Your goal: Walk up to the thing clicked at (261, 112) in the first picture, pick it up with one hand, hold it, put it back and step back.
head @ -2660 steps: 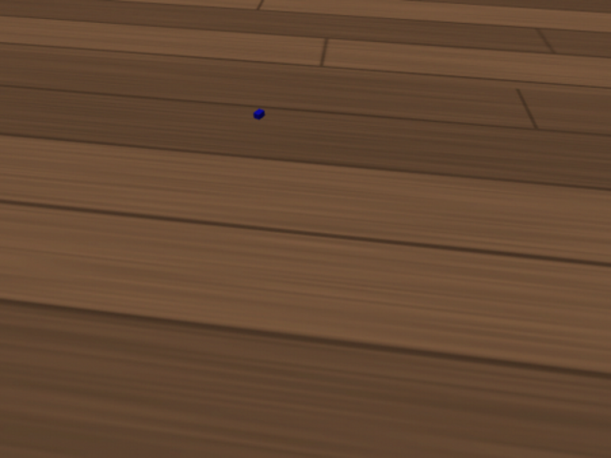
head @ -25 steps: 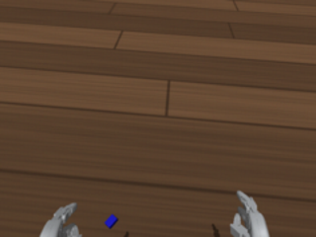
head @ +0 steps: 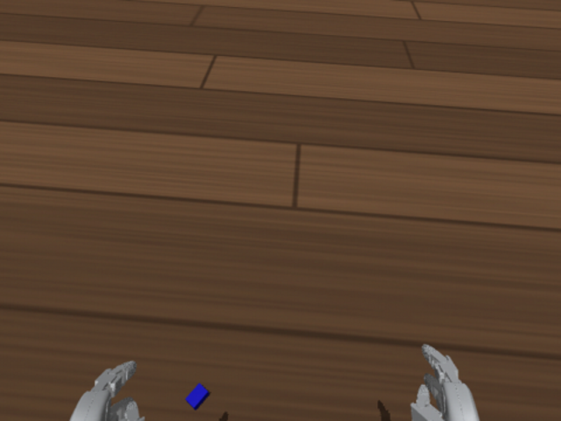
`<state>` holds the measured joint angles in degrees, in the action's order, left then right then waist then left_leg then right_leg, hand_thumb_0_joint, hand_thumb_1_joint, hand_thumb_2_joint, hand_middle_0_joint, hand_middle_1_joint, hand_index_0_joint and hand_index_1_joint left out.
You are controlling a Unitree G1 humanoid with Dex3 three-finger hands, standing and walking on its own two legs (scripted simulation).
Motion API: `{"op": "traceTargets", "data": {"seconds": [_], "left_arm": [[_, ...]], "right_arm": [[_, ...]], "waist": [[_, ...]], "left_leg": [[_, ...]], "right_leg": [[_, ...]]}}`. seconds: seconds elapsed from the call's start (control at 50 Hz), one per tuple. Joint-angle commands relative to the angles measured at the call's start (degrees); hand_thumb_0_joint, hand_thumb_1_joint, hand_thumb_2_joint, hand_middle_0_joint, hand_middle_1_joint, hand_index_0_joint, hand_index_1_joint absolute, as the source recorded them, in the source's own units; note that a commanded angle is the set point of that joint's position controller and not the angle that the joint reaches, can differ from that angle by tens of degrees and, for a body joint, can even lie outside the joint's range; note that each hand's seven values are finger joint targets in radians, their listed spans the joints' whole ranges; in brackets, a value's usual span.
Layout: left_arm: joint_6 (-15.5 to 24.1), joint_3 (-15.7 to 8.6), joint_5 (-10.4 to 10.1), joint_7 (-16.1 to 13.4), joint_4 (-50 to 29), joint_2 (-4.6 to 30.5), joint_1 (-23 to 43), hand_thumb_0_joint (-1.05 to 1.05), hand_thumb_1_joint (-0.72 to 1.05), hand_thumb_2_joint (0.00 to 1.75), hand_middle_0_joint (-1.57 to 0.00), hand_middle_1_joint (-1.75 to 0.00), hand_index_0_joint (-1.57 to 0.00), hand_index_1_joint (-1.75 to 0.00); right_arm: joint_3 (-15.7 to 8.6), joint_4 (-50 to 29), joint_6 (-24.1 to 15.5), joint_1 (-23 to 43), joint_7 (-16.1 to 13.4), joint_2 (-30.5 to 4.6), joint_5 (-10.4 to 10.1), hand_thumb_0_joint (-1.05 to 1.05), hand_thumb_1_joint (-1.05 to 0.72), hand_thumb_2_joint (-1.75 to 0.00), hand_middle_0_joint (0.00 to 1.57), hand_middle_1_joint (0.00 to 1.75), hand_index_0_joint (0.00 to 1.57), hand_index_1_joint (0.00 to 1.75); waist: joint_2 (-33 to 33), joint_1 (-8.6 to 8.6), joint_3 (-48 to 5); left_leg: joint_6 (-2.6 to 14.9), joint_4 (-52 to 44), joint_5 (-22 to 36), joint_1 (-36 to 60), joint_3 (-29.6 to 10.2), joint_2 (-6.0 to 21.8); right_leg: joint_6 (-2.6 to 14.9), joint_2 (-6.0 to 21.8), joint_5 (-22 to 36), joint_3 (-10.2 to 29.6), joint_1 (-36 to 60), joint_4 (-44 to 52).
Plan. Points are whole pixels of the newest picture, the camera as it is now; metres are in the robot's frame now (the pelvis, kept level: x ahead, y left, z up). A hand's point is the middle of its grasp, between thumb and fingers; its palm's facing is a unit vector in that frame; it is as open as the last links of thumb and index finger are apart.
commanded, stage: home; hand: left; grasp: from above
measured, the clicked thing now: (197, 396) +0.35 +0.22 -0.70
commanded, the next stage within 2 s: stand in 0.50 s
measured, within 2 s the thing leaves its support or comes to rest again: neither
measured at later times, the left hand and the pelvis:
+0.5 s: hand out of the picture +0.16 +0.17 -0.05, palm faces +0.05 -0.98 -0.20, open 7.4 cm; pelvis +0.00 -0.01 +0.00, yaw +0 degrees
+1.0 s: hand out of the picture +0.08 +0.24 -0.11, palm faces +0.02 -0.94 -0.33, open 7.4 cm; pelvis +0.00 +0.00 +0.04, yaw -1 degrees
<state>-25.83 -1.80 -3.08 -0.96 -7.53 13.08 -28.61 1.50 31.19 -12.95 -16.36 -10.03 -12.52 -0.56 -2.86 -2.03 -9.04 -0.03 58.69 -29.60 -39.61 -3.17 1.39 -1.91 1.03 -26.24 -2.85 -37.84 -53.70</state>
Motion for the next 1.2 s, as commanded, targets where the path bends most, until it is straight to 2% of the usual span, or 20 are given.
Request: {"op": "traceTargets", "data": {"seconds": [0.0,0.12,0.14,0.38,0.44,0.46,0.54,0.56,0.58,0.6,0.62,0.66,0.7,0.78,0.86,0.9,0.98,1.06,1.14,1.18], "left_arm": [[2.6,-3.18,0.31,-0.54,-11.0,5.67,0.08,0.0,0.9,0.9,-0.2,-0.3,-0.2,-0.3],[2.62,-3.37,0.08,-0.52,-9.31,5.39,-0.21,0.0,0.9,0.9,-0.2,-0.3,-0.2,-0.3],[2.91,-3.53,0.1,-0.59,-12.15,6.05,1.66,0.0,0.9,0.9,-0.2,-0.3,-0.2,-0.3],[2.87,-3.3,0.02,-0.41,-10.43,5.5,-0.01,0.0,0.9,0.9,-0.2,-0.3,-0.2,-0.3],[2.67,-3.5,0.33,-0.59,-9.87,6.02,0.14,0.0,0.9,0.9,-0.2,-0.3,-0.2,-0.3],[2.85,-3.68,0.21,-0.51,-11.06,6.15,0.54,0.0,0.9,0.9,-0.2,-0.3,-0.2,-0.3],[3.03,-3.51,0.09,-0.55,-11.68,6.02,0.96,0.0,0.9,0.9,-0.2,-0.3,-0.2,-0.3],[2.89,-3.96,0.26,-0.58,-10.19,6.04,-0.34,0.0,0.9,0.9,-0.2,-0.3,-0.2,-0.3],[15.06,-3.14,6.49,-2.74,9.91,11.54,17.73,0.0,0.9,0.9,-0.2,-0.3,-0.2,-0.3],[18.96,-4.25,6.82,-2.49,18.67,11.43,11.15,0.0,0.9,0.9,-0.2,-0.3,-0.2,-0.3],[20.8,-4.16,7.08,-2.11,21.24,12.56,11.39,0.0,0.9,0.9,-0.2,-0.3,-0.2,-0.3],[22.97,-3.14,6.89,-1.55,26.14,12.84,13.77,0.0,0.9,0.9,-0.2,-0.3,-0.2,-0.3],[23.31,-3.27,5.91,-1.21,31.21,12.16,15.03,0.0,0.9,0.9,-0.2,-0.3,-0.2,-0.3],[24.84,-3.14,5.72,-1.5,40.71,11.82,17.74,0.0,0.9,0.9,-0.2,-0.3,-0.2,-0.3],[26.0,-3.22,5.58,-1.45,47.9,12.15,19.2,0.0,0.9,0.9,-0.2,-0.3,-0.2,-0.3],[26.2,-3.0,5.27,-1.44,51.13,11.75,18.15,0.0,0.9,0.9,-0.2,-0.3,-0.2,-0.3],[26.31,-2.82,4.94,-1.53,56.69,12.05,18.34,0.0,0.9,0.9,-0.2,-0.3,-0.2,-0.3],[26.31,-2.61,4.77,-1.49,60.53,12.56,19.22,0.0,0.9,0.9,-0.2,-0.3,-0.2,-0.3],[26.3,-2.38,4.85,-1.32,63.75,12.96,19.32,0.0,0.9,0.9,-0.2,-0.3,-0.2,-0.3],[26.56,-2.31,4.91,-1.28,64.85,12.99,19.21,0.0,0.9,0.9,-0.2,-0.3,-0.2,-0.3]], "right_arm": [[-3.13,-9.56,-3.29,3.51,-0.59,-7.5,-0.05,0.0,-0.9,-0.9,0.2,0.3,0.2,0.3],[-3.18,-9.64,-3.53,3.36,-0.82,-7.48,-0.07,0.0,-0.9,-0.9,0.2,0.3,0.2,0.3],[-2.97,-9.87,-3.49,3.53,-0.72,-7.11,-0.06,0.0,-0.9,-0.9,0.2,0.3,0.2,0.3],[-3.1,-9.46,-3.33,3.19,-0.82,-7.22,-0.04,0.0,-0.9,-0.9,0.2,0.3,0.2,0.3],[-3.04,-9.67,-3.33,3.66,-0.76,-7.24,-0.12,0.0,-0.9,-0.9,0.2,0.3,0.2,0.3],[-3.15,-9.8,-3.27,3.24,-0.85,-7.13,-0.04,0.0,-0.9,-0.9,0.2,0.3,0.2,0.3],[-3.13,-9.86,-3.42,3.52,-0.86,-7.13,-0.15,0.0,-0.9,-0.9,0.2,0.3,0.2,0.3],[-3.21,-9.66,-3.55,3.29,-0.93,-7.16,-0.06,0.0,-0.9,-0.9,0.2,0.3,0.2,0.3],[-5.04,4.81,2.67,6.84,2.49,-13.83,7.62,0.0,-0.9,-0.9,0.2,0.3,0.2,0.3],[-6.0,4.58,4.95,6.83,4.38,-13.7,7.08,0.0,-0.9,-0.9,0.2,0.3,0.2,0.3],[-6.25,3.51,6.2,5.33,5.28,-14.63,7.44,0.0,-0.9,-0.9,0.2,0.3,0.2,0.3],[-6.13,6.09,6.96,5.94,7.13,-13.25,5.5,0.0,-0.9,-0.9,0.2,0.3,0.2,0.3],[-6.35,7.92,7.38,7.19,8.51,-12.92,3.79,0.0,-0.9,-0.9,0.2,0.3,0.2,0.3],[-6.58,12.11,8.66,8.17,9.1,-12.33,3.77,0.0,-0.9,-0.9,0.2,0.3,0.2,0.3],[-6.9,15.5,9.68,7.47,8.79,-12.86,3.59,0.0,-0.9,-0.9,0.2,0.3,0.2,0.3],[-6.88,17.3,9.77,7.62,8.64,-13.28,3.5,0.0,-0.9,-0.9,0.2,0.3,0.2,0.3],[-6.74,20.35,10.4,7.42,8.15,-14.05,3.09,0.0,-0.9,-0.9,0.2,0.3,0.2,0.3],[-6.62,23.27,10.67,7.02,7.93,-14.51,2.77,0.0,-0.9,-0.9,0.2,0.3,0.2,0.3],[-6.6,25.15,11.07,7.87,8.08,-14.68,2.58,0.0,-0.9,-0.9,0.2,0.3,0.2,0.3],[-6.6,25.78,11.15,8.22,8.22,-14.64,2.5,0.0,-0.9,-0.9,0.2,0.3,0.2,0.3]], "waist": [[-0.5,-0.03,-5.27],[1.45,-0.59,-5.33],[0.43,-0.21,-4.16],[0.84,-0.64,-6.51],[0.74,-0.08,-3.17],[-0.09,-0.3,-5.47],[0.58,-0.42,-4.99],[1.26,-0.43,-5.68],[3.63,3.96,7.72],[5.51,3.88,2.75],[6.26,2.32,2.62],[4.23,2.84,-0.18],[5.15,3.87,-0.24],[1.91,3.78,2.9],[2.72,2.92,4.61],[0.79,3.45,4.8],[0.88,3.17,6.66],[1.21,2.73,8.4],[1.26,2.77,11.23],[2.45,2.85,10.8]], "left_leg": [[-0.02,-10.79,15.07,5.11,-0.69,-0.61],[0.44,-10.3,13.22,4.55,-0.37,-0.89],[0.51,-10.12,12.44,3.79,0.18,-1.16],[0.54,-9.28,15.84,5.06,0.2,-1.16],[0.55,-10.02,12.71,3.75,0.54,-1.22],[0.55,-9.52,13.48,4.44,0.63,-1.4],[0.67,-9.13,13.74,4.46,0.9,-1.41],[0.65,-9.14,14.32,4.74,0.63,-1.29],[2.49,-13.95,24.0,7.16,-0.96,1.37],[3.2,-14.06,25.96,11.7,-0.15,0.96],[3.11,-13.53,22.76,11.54,-0.72,0.4],[3.32,-15.96,21.35,15.49,-0.84,0.2],[3.1,-17.47,21.5,17.92,-1.04,0.06],[3.31,-23.08,18.9,19.47,-2.92,1.39],[2.92,-26.64,20.67,22.1,-3.15,1.85],[2.91,-28.76,24.2,25.33,-3.82,2.78],[2.4,-34.0,23.87,26.64,-4.59,3.74],[1.81,-37.98,22.53,29.14,-4.24,3.85],[1.44,-42.32,14.06,28.31,-4.6,3.98],[1.57,-42.03,14.81,27.98,-4.09,3.65]], "right_leg": [[2.08,-2.24,10.82,-1.39,3.95,6.7],[1.77,-2.3,9.98,-1.37,3.8,7.34],[1.73,-2.19,9.46,-1.24,3.54,7.94],[1.82,-2.09,12.39,-1.12,4.92,7.29],[1.72,-2.09,9.57,-1.1,3.49,7.95],[1.72,-2.04,10.38,-0.91,4.11,7.94],[1.58,-1.88,11.01,-0.86,4.16,8.18],[1.61,-2.0,11.43,-0.99,4.65,7.95],[5.07,2.15,11.93,4.53,12.24,9.74],[6.55,2.47,13.45,6.53,14.18,10.59],[7.27,2.91,13.18,8.61,13.58,12.4],[6.55,4.31,17.38,9.17,17.72,11.56],[5.49,4.03,16.64,7.7,18.06,13.34],[3.91,3.82,15.39,6.59,19.52,16.35],[3.63,3.97,17.92,6.31,22.34,19.55],[3.36,3.89,20.08,5.79,23.23,20.9],[3.01,4.03,19.93,5.54,27.07,24.74],[2.98,4.12,18.67,5.76,27.98,28.02],[2.66,3.99,15.34,5.78,28.6,30.55],[2.7,4.54,16.05,6.02,30.14,31.98]]}}
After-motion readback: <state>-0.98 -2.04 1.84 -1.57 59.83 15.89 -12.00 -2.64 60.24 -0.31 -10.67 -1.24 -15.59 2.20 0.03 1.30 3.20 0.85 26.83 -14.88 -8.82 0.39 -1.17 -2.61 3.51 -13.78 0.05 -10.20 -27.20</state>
